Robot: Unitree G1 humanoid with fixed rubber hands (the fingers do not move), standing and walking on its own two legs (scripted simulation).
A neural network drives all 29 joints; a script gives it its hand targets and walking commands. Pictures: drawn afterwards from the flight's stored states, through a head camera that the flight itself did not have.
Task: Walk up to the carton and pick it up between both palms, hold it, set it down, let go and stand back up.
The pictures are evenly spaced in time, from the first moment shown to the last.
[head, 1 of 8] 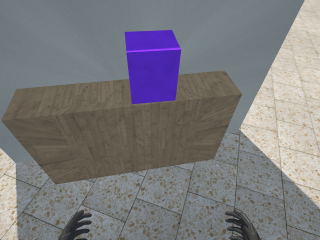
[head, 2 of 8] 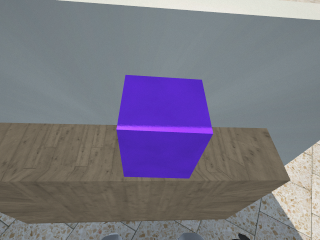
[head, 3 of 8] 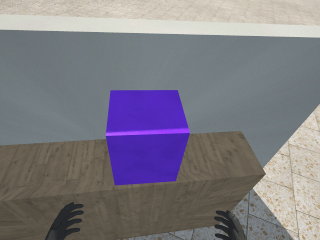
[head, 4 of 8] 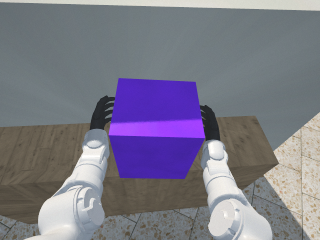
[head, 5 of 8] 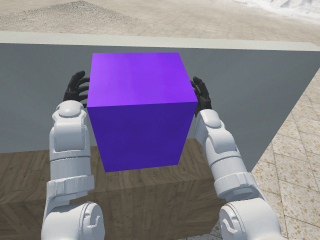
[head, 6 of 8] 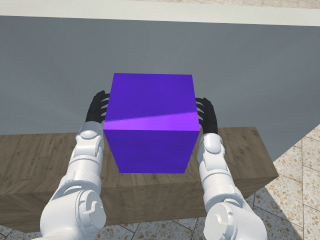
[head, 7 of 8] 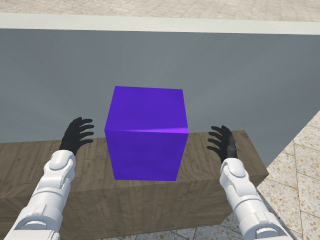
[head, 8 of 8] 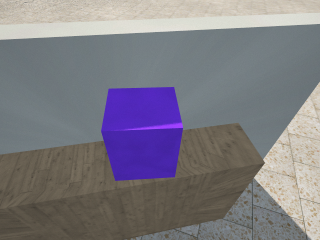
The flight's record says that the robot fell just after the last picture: no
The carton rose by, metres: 0.20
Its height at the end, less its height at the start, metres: +0.00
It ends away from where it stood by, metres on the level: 0.01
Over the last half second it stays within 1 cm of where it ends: yes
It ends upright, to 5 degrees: yes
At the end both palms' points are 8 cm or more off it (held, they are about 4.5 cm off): yes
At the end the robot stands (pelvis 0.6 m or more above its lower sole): yes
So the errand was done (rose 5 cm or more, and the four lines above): yes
